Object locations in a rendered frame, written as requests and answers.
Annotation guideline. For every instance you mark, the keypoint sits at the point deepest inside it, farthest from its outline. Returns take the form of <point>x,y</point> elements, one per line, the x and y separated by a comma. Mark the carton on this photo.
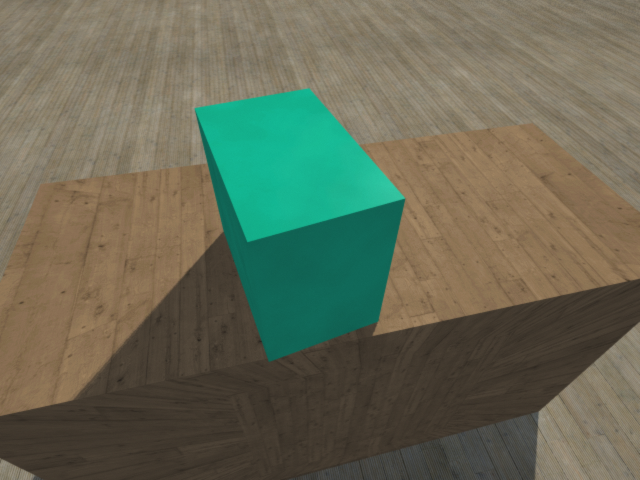
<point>310,219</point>

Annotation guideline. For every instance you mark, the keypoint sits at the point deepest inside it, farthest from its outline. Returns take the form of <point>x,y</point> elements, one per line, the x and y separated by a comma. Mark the pedestal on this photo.
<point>128,349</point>

